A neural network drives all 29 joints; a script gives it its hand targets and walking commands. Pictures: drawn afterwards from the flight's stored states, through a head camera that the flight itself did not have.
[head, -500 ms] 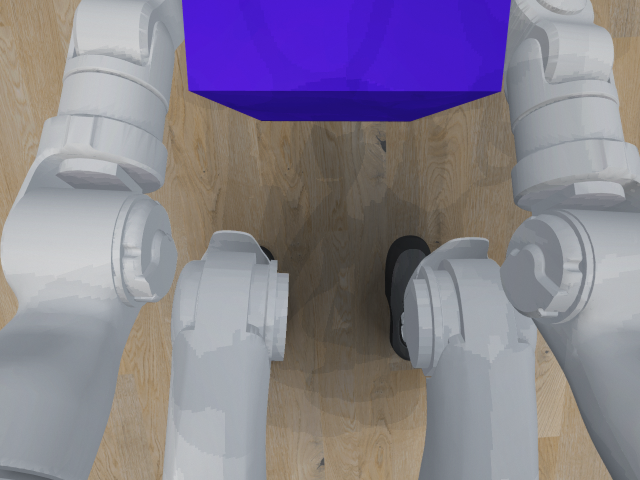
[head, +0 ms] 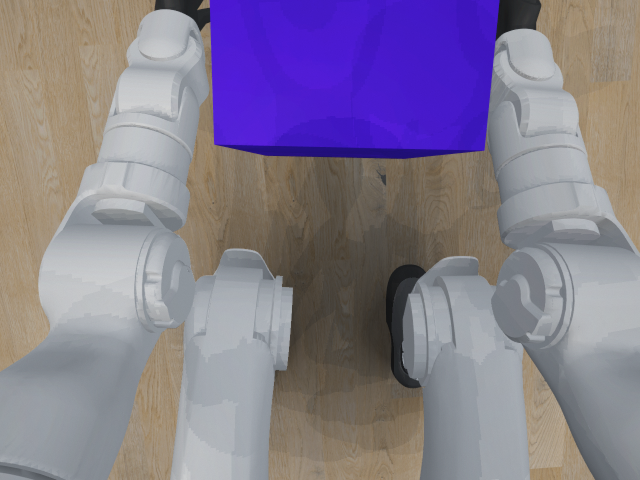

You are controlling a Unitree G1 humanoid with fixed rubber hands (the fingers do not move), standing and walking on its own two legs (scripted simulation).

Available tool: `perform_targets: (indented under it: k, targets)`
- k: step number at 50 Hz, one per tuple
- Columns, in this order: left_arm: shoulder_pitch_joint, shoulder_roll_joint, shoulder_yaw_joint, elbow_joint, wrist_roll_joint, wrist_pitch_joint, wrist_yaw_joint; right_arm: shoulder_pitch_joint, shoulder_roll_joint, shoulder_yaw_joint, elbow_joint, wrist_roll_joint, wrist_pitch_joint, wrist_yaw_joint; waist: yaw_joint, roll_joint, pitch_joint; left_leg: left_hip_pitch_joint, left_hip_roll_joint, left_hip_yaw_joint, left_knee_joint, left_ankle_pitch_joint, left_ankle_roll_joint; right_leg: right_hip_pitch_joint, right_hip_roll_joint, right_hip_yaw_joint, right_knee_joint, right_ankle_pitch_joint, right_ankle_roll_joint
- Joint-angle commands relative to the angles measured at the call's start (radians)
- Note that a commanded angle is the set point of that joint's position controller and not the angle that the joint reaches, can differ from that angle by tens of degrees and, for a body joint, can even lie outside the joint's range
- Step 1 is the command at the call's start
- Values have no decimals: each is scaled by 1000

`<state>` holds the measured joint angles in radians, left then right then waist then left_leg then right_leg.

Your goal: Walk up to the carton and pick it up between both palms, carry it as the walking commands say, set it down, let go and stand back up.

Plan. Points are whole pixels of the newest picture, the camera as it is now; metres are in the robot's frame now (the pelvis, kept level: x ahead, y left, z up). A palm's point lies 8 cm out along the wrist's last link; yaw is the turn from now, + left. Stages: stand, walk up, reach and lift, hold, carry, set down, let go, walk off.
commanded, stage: set down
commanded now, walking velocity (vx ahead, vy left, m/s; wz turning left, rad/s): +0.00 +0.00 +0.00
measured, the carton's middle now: (344, 12) +0.57 +0.01 -0.22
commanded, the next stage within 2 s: let go in 1.74 s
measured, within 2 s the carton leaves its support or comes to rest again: neither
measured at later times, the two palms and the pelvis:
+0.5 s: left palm out of the picture +0.55 +0.20 -0.15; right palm (536, 32) +0.54 -0.17 -0.16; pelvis -0.02 -0.01 +0.01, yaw +1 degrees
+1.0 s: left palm out of the picture +0.55 +0.21 -0.03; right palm out of the picture +0.55 -0.17 -0.03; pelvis -0.03 +0.00 +0.10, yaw +1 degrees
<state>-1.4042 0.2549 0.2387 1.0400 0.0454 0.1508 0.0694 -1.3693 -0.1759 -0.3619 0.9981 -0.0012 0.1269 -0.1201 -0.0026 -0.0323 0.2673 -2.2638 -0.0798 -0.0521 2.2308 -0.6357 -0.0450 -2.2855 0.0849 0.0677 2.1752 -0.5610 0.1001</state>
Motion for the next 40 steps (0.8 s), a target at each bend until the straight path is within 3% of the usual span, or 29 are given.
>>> perform_targets:
  k: [1, 2, 3, 4, 5, 6, 9, 12, 13, 14, 20, 21, 24, 25, 28, 29, 32, 33, 34, 35, 36, 38, 39, 40]
  targets:
    - [-360, -120, -85, -112, -23, -70, -61, -366, 118, 129, -110, 19, -61, 66, 41, 78, -1117, 574, -11, 98, -228, 390, -5, 635, 25, -160, -108, 344, -30]
    - [-314, 40, -52, -139, -33, -89, -20, -297, -15, 103, -95, 18, -69, 27, 30, 64, -1129, 579, -14, 100, -237, 396, -11, 658, 20, -163, -114, 351, -27]
    - [-306, 74, -67, -133, -61, -93, 0, -294, -72, 100, -95, 33, -74, 4, 10, 72, -1132, 608, -7, 88, -253, 398, -7, 665, 15, -161, -134, 344, -26]
    - [-292, 159, -52, -118, -68, -97, 22, -288, -99, 108, -124, 55, -74, -14, 19, 87, -1169, 633, -2, 100, -253, 409, -13, 677, 13, -156, -144, 364, -28]
    - [-330, 168, -87, -140, -99, -98, 38, -306, -141, 97, -113, 64, -78, -25, -11, 81, -1194, 656, -1, 74, -261, 417, -10, 669, 4, -168, -134, 362, -25]
    - [-349, 207, -86, -125, -112, -99, 47, -311, -178, 101, -99, 74, -81, -35, -11, 83, -1199, 651, 8, 81, -252, 406, -15, 675, -3, -161, -136, 364, -28]
    - [-399, 230, -124, -148, -153, -100, 51, -334, -210, 118, -116, 97, -84, -46, -30, 74, -1287, 706, 10, 79, -244, 418, -6, 719, -8, -158, -138, 370, -27]
    - [-433, 280, -139, -143, -202, -96, 47, -395, -205, 181, -141, 176, -79, -48, -4, 78, -1420, 777, 23, 87, -225, 448, -2, 793, -22, -147, -132, 399, -33]
    - [-450, 278, -151, -189, -219, -93, 47, -431, -205, 216, -200, 211, -74, -49, 12, 69, -1509, 818, 26, 87, -211, 467, 2, 834, -23, -143, -130, 427, -34]
    - [-450, 305, -159, -199, -224, -86, 48, -440, -235, 201, -212, 222, -71, -52, 0, 87, -1576, 843, 29, 87, -207, 477, 1, 849, -24, -148, -120, 435, -29]
    - [-464, 377, -114, -154, -208, -76, 41, -432, -293, 213, -170, 238, -64, -51, 18, 60, -1392, 713, 41, 96, -215, 411, 9, 871, -34, -114, -138, 412, -28]
    - [-465, 338, -134, -140, -227, -71, 36, -433, -295, 213, -172, 233, -62, -54, -6, 56, -1407, 720, 42, 92, -217, 416, 6, 881, -32, -111, -137, 424, -35]
    - [-439, 337, -148, -85, -247, -60, 23, -403, -289, 211, -133, 226, -51, -50, -29, 68, -1408, 733, 43, 101, -224, 385, 1, 891, -40, -112, -160, 390, -39]
    - [-433, 337, -135, -91, -243, -62, 18, -395, -269, 220, -140, 236, -51, -49, -6, 66, -1381, 704, 42, 113, -223, 363, 6, 880, -36, -109, -157, 370, -41]
    - [-441, 361, -147, -150, -253, -54, 19, -409, -321, 202, -217, 216, -45, -54, -39, 56, -1524, 792, 39, 105, -241, 397, 5, 962, -34, -119, -171, 406, -36]
    - [-451, 373, -138, -236, -259, -50, 26, -411, -341, 187, -287, 217, -38, -62, -19, 74, -1650, 859, 30, 121, -235, 447, 1, 1007, -32, -115, -175, 439, -43]
    - [-468, 409, -131, -333, -276, -13, 41, -407, -346, 174, -388, 222, 8, -70, -40, 49, -1806, 958, 16, 130, -276, 463, 4, 1079, -19, -148, -204, 449, -42]
    - [-466, 422, -105, -319, -265, 8, 45, -402, -354, 169, -394, 230, 27, -72, -13, 54, -1772, 950, 21, 133, -288, 431, 6, 1056, -24, -143, -218, 407, -47]
    - [-482, 432, -95, -385, -264, 20, 48, -400, -332, 179, -447, 231, 44, -74, -12, 34, -1815, 981, 16, 127, -311, 432, 10, 1078, -19, -154, -232, 402, -49]
    - [-475, 425, -96, -354, -263, 36, 47, -398, -321, 188, -415, 236, 61, -73, -3, 28, -1743, 942, 16, 125, -332, 404, 14, 1052, -24, -159, -248, 373, -51]
    - [-468, 429, -78, -379, -255, 46, 47, -390, -323, 176, -452, 229, 72, -71, -3, 16, -1753, 952, 16, 129, -354, 384, 15, 1067, -29, -156, -277, 350, -48]
    - [-426, 398, -65, -306, -222, 65, 41, -395, -307, 184, -396, 234, 93, -65, 34, 47, -1611, 920, 16, 127, -395, 338, 15, 991, -31, -151, -308, 287, -52]
    - [-400, 380, -60, -267, -207, 69, 39, -386, -314, 168, -382, 209, 93, -62, 14, 54, -1583, 934, 18, 121, -403, 341, 12, 964, -30, -160, -323, 282, -51]
    - [-391, 365, -63, -267, -208, 64, 34, -369, -303, 173, -368, 208, 88, -56, 28, 60, -1563, 925, 13, 127, -415, 359, 11, 983, -29, -152, -333, 303, -54]
